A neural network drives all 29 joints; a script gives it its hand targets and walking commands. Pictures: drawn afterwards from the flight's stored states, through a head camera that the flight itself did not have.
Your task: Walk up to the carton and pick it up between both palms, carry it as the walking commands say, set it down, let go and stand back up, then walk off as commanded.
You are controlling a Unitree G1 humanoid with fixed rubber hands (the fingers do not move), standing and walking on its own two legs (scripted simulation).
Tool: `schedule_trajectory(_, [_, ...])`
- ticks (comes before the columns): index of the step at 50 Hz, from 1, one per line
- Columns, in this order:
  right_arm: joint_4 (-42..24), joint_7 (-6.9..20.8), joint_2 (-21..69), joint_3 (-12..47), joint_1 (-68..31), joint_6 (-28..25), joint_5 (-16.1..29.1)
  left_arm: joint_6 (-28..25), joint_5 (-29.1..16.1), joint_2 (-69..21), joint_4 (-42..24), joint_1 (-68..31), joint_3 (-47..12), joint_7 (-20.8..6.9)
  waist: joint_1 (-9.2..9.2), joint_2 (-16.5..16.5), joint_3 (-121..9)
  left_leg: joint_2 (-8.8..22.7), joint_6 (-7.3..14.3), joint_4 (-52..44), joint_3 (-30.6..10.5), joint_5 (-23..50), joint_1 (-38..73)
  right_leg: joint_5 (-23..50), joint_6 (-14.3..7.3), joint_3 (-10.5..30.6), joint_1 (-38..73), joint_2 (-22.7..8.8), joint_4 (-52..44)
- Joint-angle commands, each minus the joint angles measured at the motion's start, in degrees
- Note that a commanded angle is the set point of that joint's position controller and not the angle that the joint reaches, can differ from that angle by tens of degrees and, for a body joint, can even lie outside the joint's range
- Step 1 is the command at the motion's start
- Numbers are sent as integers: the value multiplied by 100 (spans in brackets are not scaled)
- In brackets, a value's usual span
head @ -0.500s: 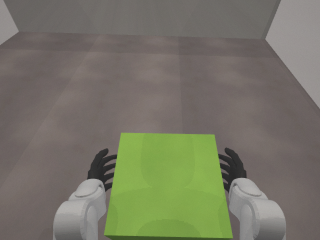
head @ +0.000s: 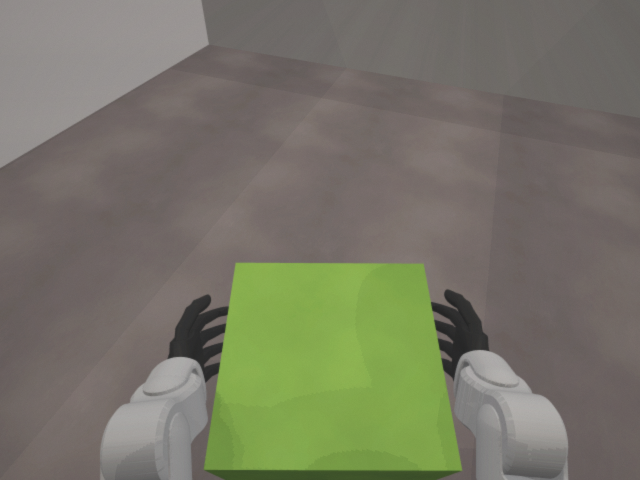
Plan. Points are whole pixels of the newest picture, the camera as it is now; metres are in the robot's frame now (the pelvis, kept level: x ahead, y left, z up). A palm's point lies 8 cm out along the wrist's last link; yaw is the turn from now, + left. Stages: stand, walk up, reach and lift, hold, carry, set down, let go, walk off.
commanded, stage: carry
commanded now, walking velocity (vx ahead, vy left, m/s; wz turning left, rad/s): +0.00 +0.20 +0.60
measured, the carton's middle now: (328, 387) +0.24 +0.00 +0.02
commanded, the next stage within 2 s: none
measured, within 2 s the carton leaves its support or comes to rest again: neither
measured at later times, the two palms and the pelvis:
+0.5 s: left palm out of the picture +0.13 +0.34 +0.12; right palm (279, 354) +0.23 +0.06 +0.12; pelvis -0.04 +0.13 +0.02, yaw +16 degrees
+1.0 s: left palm out of the picture +0.07 +0.42 +0.12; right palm (184, 417) +0.17 +0.14 +0.12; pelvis -0.09 +0.22 +0.02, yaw +18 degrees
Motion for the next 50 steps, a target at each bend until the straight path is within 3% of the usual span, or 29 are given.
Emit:
schedule_trajectory(1, [-736, 712, 4588, 3354, -1838, -68, 1548, -152, -1861, -4448, -743, -2458, -4186, -712, -79, 1520, -1120, 1250, 1137, -1077, -1448, 3435, 1451, -192, -49, 162, -979, 772, 1697])
schedule_trajectory(3, [-779, 788, 4801, 3485, -1902, -169, 1610, -283, -1844, -4603, -852, -2551, -4209, -723, -46, 1227, -1176, 966, 1148, -1047, -1160, 2739, 1089, 631, -156, 91, -594, 816, 1323])
schedule_trajectory(8, [-947, 782, 4618, 3697, -1606, -203, 1647, -355, -1563, -4384, -696, -1911, -3917, -648, -54, 1079, -1306, 1067, 1366, -1163, -1885, 2373, 849, 792, -459, 46, 427, 1235, -759])
schedule_trajectory(10, [-946, 751, 4494, 3751, -1557, -168, 1645, -331, -1478, -4275, -559, -1691, -3792, -649, 57, 832, -1293, 804, 1067, -840, -1725, 2116, 284, 1528, -557, 93, 1500, 1131, -2253])
schedule_trajectory(11, [-963, 730, 4433, 3788, -1609, -145, 1653, -319, -1434, -4185, -491, -1569, -3710, -661, 184, 268, -1405, 491, 706, -203, -1418, 1395, -567, 1993, -726, 761, 2597, 424, -3279])
schedule_trajectory(12, [-989, 729, 4381, 3836, -1597, -84, 1583, -309, -1406, -4049, -383, -1599, -3643, -680, 110, -1961, -1235, -385, 198, 1297, -396, -1255, -2010, 3218, -1467, 3043, 3193, -1909, -4050])
schedule_trajectory(13, [-1184, 732, 4323, 3891, -2022, -59, 1636, -307, -1411, -4105, -382, -1544, -3609, -669, 54, -1590, -787, -70, 46, 2786, -382, -1834, -2223, 3936, -2027, 3091, 2358, -2373, -4041])
schedule_trajectory(14, [-1095, 758, 4421, 3877, -2169, -41, 1738, -325, -1441, -4125, -537, -1725, -3599, -668, 64, -575, -656, 113, 19, 3367, -719, -1412, -1840, 3718, -1946, 2483, 1873, -1953, -3912])
schedule_trajectory(15, [-1028, 774, 4473, 3894, -2227, -32, 1782, -341, -1455, -4107, -622, -1890, -3576, -687, 47, -213, -643, 233, -52, 3599, -759, -915, -1606, 3165, -1681, 1746, 1636, -1566, -3898])
schedule_trajectory(16, [-1000, 790, 4533, 3866, -2161, -33, 1787, -346, -1476, -4154, -709, -1993, -3573, -689, 20, -313, -583, 287, -161, 3554, -653, -491, -1419, 2779, -1365, 1062, 1577, -1125, -3827])
schedule_trajectory(18, [-943, 753, 4565, 3780, -1957, -38, 1695, -316, -1507, -4087, -767, -2014, -3581, -698, -22, -666, -454, 132, -307, 2671, -151, -318, -1039, 3169, -939, 110, 1588, -514, -3608])
schedule_trajectory(20, [-840, 662, 4413, 3654, -1787, 13, 1582, -242, -1522, -3832, -709, -1917, -3561, -693, -16, -998, -517, 24, -288, 1751, 143, -614, -457, 3581, -847, -276, 1462, -404, -3363])
schedule_trajectory(23, [-687, 577, 4144, 3484, -1611, 106, 1444, -137, -1568, -3614, -664, -1845, -3643, -680, 65, -1356, -666, -114, -242, 476, 468, -740, -121, 3612, -907, -234, 1786, -493, -3020])
schedule_trajectory(25, [-514, 575, 4041, 3363, -1461, 152, 1414, -76, -1589, -3596, -665, -1928, -3739, -656, -14, -1061, -831, -272, -198, -1046, 729, 175, 669, 3485, -630, -516, 1747, -311, -2436])
schedule_trajectory(26, [-447, 582, 3987, 3293, -1421, 162, 1415, -54, -1594, -3593, -659, -1957, -3789, -642, -8, -469, -989, -135, -202, -1498, 510, 495, 1475, 3164, -412, -713, 1309, -101, -1798])
schedule_trajectory(27, [-352, 594, 3931, 3218, -1344, 181, 1404, -17, -1576, -3486, -607, -2005, -3798, -621, -56, 385, -1012, 732, -80, -1554, -472, 1779, 2139, 1521, -152, -665, 326, 133, -1241])
schedule_trajectory(28, [-338, 565, 3848, 3127, -1252, 157, 1316, 40, -1599, -3553, -603, -1970, -3853, -628, -140, 2065, -1080, 2050, 600, -1486, -2298, 4258, 2402, -530, 172, -715, -716, 799, -278])
schedule_trajectory(29, [-517, 616, 4039, 3130, -1454, 90, 1417, -9, -1681, -3829, -668, -2220, -3978, -650, -111, 1888, -1170, 1932, 916, -1263, -1846, 4882, 2140, -714, 99, -48, -398, 682, 162])
schedule_trajectory(31, [-592, 703, 4442, 3197, -1809, -9, 1491, -59, -1827, -4284, -746, -2581, -4170, -718, -67, 1590, -1029, 1586, 839, -1248, -1193, 3613, 1548, -50, 70, 101, -170, 791, 459])
schedule_trajectory(32, [-581, 745, 4546, 3224, -1862, -50, 1501, -94, -1837, -4396, -751, -2683, -4212, -730, -60, 1560, -979, 1507, 854, -1389, -1135, 2769, 1310, 227, 14, 116, -121, 864, 603])
schedule_trajectory(34, [-577, 782, 4632, 3307, -1855, -107, 1529, -164, -1789, -4462, -712, -2655, -4158, -727, -50, 1341, -1002, 1463, 907, -1527, -1129, 2200, 1189, 520, -102, 161, 45, 931, 483])
schedule_trajectory(38, [-669, 790, 4496, 3461, -1750, -98, 1572, -163, -1612, -4291, -545, -2229, -3933, -671, -34, 1107, -1074, 1407, 950, -1576, -1253, 1734, 1200, 739, -350, 78, 701, 1251, -1248])
schedule_trajectory(40, [-598, 779, 4344, 3463, -1626, -50, 1542, -117, -1517, -4150, -396, -1951, -3802, -654, 60, 978, -1087, 1180, 789, -1439, -1070, 1278, 1030, 1548, -427, -84, 1475, 1329, -2795])
schedule_trajectory(41, [-559, 772, 4302, 3477, -1615, -34, 1535, -99, -1490, -4081, -360, -1915, -3742, -658, 76, 795, -1176, 1056, 627, -1358, -1020, 1086, 741, 2002, -483, 177, 2068, 1037, -3164])
schedule_trajectory(42, [-472, 755, 4289, 3475, -1607, -15, 1507, -91, -1452, -3972, -289, -1908, -3652, -672, 73, 371, -1147, 851, 479, -1036, -847, 852, 479, 2305, -580, 757, 2392, 509, -3564])
schedule_trajectory(43, [-717, 764, 4326, 3637, -1788, 29, 1551, -119, -1422, -3966, -282, -1992, -3612, -685, -42, -580, -782, 427, 220, -960, -483, 429, 529, 2696, -793, 1370, 1724, -23, -3598])
schedule_trajectory(44, [-789, 773, 4389, 3688, -1984, 57, 1597, -114, -1454, -4007, -325, -2128, -3600, -703, -61, -597, -624, 403, 141, -959, -393, 264, 806, 2381, -905, 1242, 1281, -17, -3719])
schedule_trajectory(46, [-817, 768, 4406, 3700, -2145, 88, 1623, -83, -1475, -4010, -329, -2221, -3561, -723, -35, -263, -439, 502, 206, -1272, -536, 518, 998, 1574, -792, 791, 1023, 386, -3656])
schedule_trajectory(50, [-664, 728, 4232, 3522, -1930, 169, 1569, 16, -1444, -3876, -287, -2128, -3561, -658, 15, 142, -596, 665, 260, -1723, -806, 358, 878, 1805, -698, 534, 1409, 710, -3289])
